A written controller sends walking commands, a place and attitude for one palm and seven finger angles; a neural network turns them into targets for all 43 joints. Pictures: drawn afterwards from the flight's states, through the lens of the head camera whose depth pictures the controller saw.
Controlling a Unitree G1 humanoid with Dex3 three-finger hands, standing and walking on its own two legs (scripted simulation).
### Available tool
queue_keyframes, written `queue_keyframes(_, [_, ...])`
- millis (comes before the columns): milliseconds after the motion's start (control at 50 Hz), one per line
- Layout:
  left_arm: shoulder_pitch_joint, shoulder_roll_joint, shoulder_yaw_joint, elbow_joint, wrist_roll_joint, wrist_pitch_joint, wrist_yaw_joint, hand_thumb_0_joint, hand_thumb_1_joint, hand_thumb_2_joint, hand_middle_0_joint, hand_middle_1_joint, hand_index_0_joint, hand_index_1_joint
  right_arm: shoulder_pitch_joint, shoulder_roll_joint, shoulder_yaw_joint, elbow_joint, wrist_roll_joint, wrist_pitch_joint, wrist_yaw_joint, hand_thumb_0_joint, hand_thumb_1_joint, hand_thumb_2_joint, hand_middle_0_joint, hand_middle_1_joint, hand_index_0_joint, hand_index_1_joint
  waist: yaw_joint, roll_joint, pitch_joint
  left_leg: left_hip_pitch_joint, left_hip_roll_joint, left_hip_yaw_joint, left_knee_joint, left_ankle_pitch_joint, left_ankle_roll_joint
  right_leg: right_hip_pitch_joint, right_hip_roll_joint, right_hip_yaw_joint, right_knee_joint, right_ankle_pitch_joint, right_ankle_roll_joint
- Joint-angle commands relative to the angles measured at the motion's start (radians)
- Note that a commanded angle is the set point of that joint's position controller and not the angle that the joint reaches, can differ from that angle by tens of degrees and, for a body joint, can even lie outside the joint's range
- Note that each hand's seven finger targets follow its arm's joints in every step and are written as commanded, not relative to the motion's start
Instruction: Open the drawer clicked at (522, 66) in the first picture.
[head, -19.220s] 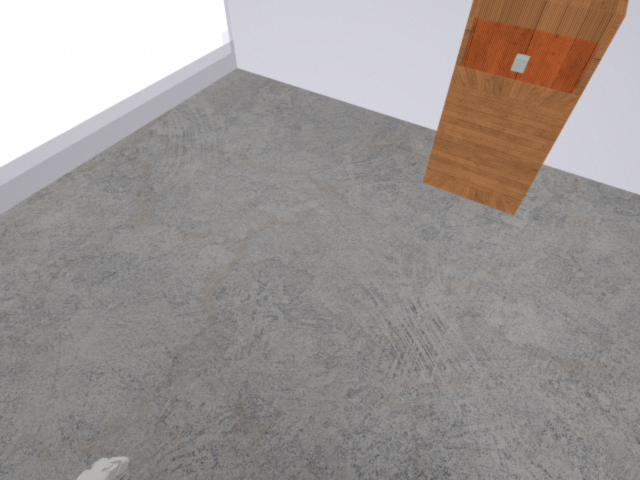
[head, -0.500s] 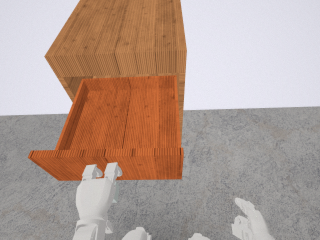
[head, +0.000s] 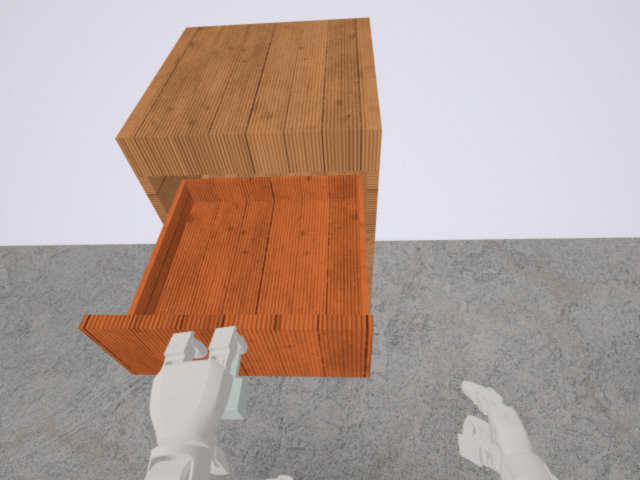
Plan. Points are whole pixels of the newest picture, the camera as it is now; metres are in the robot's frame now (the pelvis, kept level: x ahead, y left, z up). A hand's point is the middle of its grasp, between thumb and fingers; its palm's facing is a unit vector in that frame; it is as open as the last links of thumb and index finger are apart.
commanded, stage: lift the hand off the handle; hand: left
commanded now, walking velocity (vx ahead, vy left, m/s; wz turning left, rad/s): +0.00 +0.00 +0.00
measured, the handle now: (231, 383) +0.26 +0.16 -0.06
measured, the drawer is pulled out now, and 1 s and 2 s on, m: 0.30 0.30 0.30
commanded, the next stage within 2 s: draw the hand back to the body in 1.58 s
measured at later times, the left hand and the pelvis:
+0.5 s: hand (204, 391) +0.22 +0.16 +0.02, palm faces +0.04 -0.15 -0.99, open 13.8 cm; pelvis +0.00 -0.01 +0.02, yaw +0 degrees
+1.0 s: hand (193, 377) +0.22 +0.17 +0.06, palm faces +0.06 -0.17 -0.98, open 13.8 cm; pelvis +0.01 -0.01 +0.03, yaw -1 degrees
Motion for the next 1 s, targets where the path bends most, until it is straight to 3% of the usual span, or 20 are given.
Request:
queue_keyframes(0, [-0.087, 0.089, 0.074, -0.208, 0.011, -0.017, 0.025, 0.0, -0.5, 0.3, -0.3, -1.2, -0.3, -1.2, -0.121, -0.083, -0.031, -0.154, 0.007, -0.046, -0.006, 0.0, -0.9, -0.9, 0.2, 0.3, 0.2, 0.3, -0.006, -0.099, -0.169, 0.188, -0.036, 0.011, -0.109, 0.239, 0.039, 0.095, 0.005, 0.033, -0.185, 0.367, 0.001])
queue_keyframes(200, [-0.045, 0.11, 0.091, -0.274, -0.01, -0.029, -0.013, 0.0, -0.5, 0.3, -0.3, -1.2, -0.3, -1.2, -0.13, -0.083, -0.03, -0.159, 0.009, -0.054, -0.005, 0.0, -0.9, -0.9, 0.2, 0.3, 0.2, 0.3, 0.004, -0.097, -0.162, 0.217, -0.041, 0.018, -0.144, 0.245, 0.04, 0.154, -0.004, 0.053, -0.226, 0.4, 0.006])
queue_keyframes(260, [-0.054, 0.11, 0.089, -0.279, -0.015, -0.03, -0.025, 0.0, -0.5, 0.3, -0.3, -1.2, -0.3, -1.2, -0.133, -0.086, -0.03, -0.159, 0.009, -0.055, -0.002, 0.0, -0.9, -0.9, 0.2, 0.3, 0.2, 0.3, -0.003, -0.101, -0.135, 0.225, -0.039, 0.016, -0.155, 0.244, 0.04, 0.151, -0.006, 0.056, -0.245, 0.394, 0.007])
queue_keyframes(280, [-0.065, 0.134, 0.111, -0.29, -0.012, -0.035, -0.026, 0.0, -0.5, 0.3, -0.3, -1.2, -0.3, -1.2, -0.13, -0.085, -0.029, -0.155, 0.007, -0.056, -0.004, 0.0, -0.9, -0.9, 0.2, 0.3, 0.2, 0.3, 0.001, -0.113, -0.147, 0.228, -0.04, 0.019, -0.156, 0.24, 0.041, 0.157, -0.007, 0.061, -0.245, 0.392, 0.009])
queue_keyframes(380, [-0.08, 0.123, 0.098, -0.316, -0.015, -0.036, -0.036, 0.0, -0.5, 0.3, -0.3, -1.2, -0.3, -1.2, -0.134, -0.084, -0.033, -0.157, 0.008, -0.059, -0.003, 0.0, -0.9, -0.9, 0.2, 0.3, 0.2, 0.3, 0.005, -0.082, -0.147, 0.257, -0.039, 0.021, -0.173, 0.241, 0.04, 0.162, -0.008, 0.06, -0.262, 0.362, 0.006])
queue_keyframes(440, [-0.056, 0.118, 0.095, -0.313, -0.028, -0.033, -0.05, 0.0, -0.5, 0.3, -0.3, -1.2, -0.3, -1.2, -0.135, -0.084, -0.034, -0.155, 0.013, -0.06, -0.003, 0.0, -0.9, -0.9, 0.2, 0.3, 0.2, 0.3, 0.009, -0.11, -0.138, 0.258, -0.038, 0.02, -0.186, 0.249, 0.041, 0.184, -0.008, 0.052, -0.268, 0.38, 0.009])
queue_keyframes(580, [-0.095, 0.134, 0.106, -0.326, -0.024, -0.025, -0.068, 0.0, -0.5, 0.3, -0.3, -1.2, -0.3, -1.2, -0.144, -0.085, -0.031, -0.151, 0.016, -0.061, -0.002, 0.0, -0.9, -0.9, 0.2, 0.3, 0.2, 0.3, 0.013, -0.093, -0.118, 0.287, -0.034, 0.021, -0.216, 0.241, 0.04, 0.187, -0.007, 0.058, -0.299, 0.333, 0.007])
queue_keyframes(620, [-0.078, 0.137, 0.109, -0.33, -0.032, -0.022, -0.078, 0.0, -0.5, 0.3, -0.3, -1.2, -0.3, -1.2, -0.144, -0.083, -0.031, -0.152, 0.018, -0.062, -0.003, 0.0, -0.9, -0.9, 0.2, 0.3, 0.2, 0.3, 0.018, -0.12, -0.124, 0.29, -0.035, 0.023, -0.223, 0.258, 0.041, 0.215, -0.007, 0.055, -0.3, 0.37, 0.01])
queue_keyframes(680, [-0.069, 0.129, 0.096, -0.366, -0.039, -0.019, -0.092, 0.0, -0.5, 0.3, -0.3, -1.2, -0.3, -1.2, -0.148, -0.082, -0.029, -0.156, 0.02, -0.065, 0.001, 0.0, -0.9, -0.9, 0.2, 0.3, 0.2, 0.3, 0.024, -0.108, -0.137, 0.308, -0.035, 0.026, -0.234, 0.286, 0.042, 0.246, -0.011, 0.064, -0.306, 0.417, 0.01])
queue_keyframes(700, [-0.051, 0.151, 0.12, -0.368, -0.043, -0.022, -0.096, 0.0, -0.5, 0.3, -0.3, -1.2, -0.3, -1.2, -0.15, -0.081, -0.031, -0.152, 0.024, -0.066, 0.0, 0.0, -0.9, -0.9, 0.2, 0.3, 0.2, 0.3, 0.029, -0.108, -0.132, 0.31, -0.035, 0.027, -0.237, 0.296, 0.041, 0.254, -0.009, 0.066, -0.305, 0.438, 0.008])
queue_keyframes(840, [-0.035, 0.148, 0.111, -0.423, -0.045, -0.028, -0.121, 0.0, -0.5, 0.3, -0.3, -1.2, -0.3, -1.2, -0.159, -0.08, -0.027, -0.154, 0.021, -0.069, 0.01, 0.0, -0.9, -0.9, 0.2, 0.3, 0.2, 0.3, 0.028, -0.08, -0.109, 0.345, -0.033, 0.028, -0.251, 0.318, 0.041, 0.257, -0.009, 0.072, -0.325, 0.448, 0.006])
queue_keyframes(920, [-0.022, 0.168, 0.134, -0.444, -0.055, -0.034, -0.137, 0.0, -0.5, 0.3, -0.3, -1.2, -0.3, -1.2, -0.162, -0.083, -0.024, -0.155, 0.02, -0.071, 0.01, 0.0, -0.9, -0.9, 0.2, 0.3, 0.2, 0.3, 0.028, -0.106, -0.083, 0.346, -0.032, 0.028, -0.261, 0.308, 0.041, 0.259, -0.011, 0.074, -0.343, 0.44, 0.011])
queue_keyframes(980, [-0.022, 0.18, 0.148, -0.484, -0.054, -0.041, -0.143, 0.0, -0.5, 0.3, -0.3, -1.2, -0.3, -1.2, -0.159, -0.083, -0.025, -0.158, 0.017, -0.075, 0.011, 0.0, -0.9, -0.9, 0.2, 0.3, 0.2, 0.3, 0.034, -0.096, -0.112, 0.37, -0.031, 0.028, -0.265, 0.327, 0.042, 0.273, -0.01, 0.077, -0.344, 0.452, 0.007])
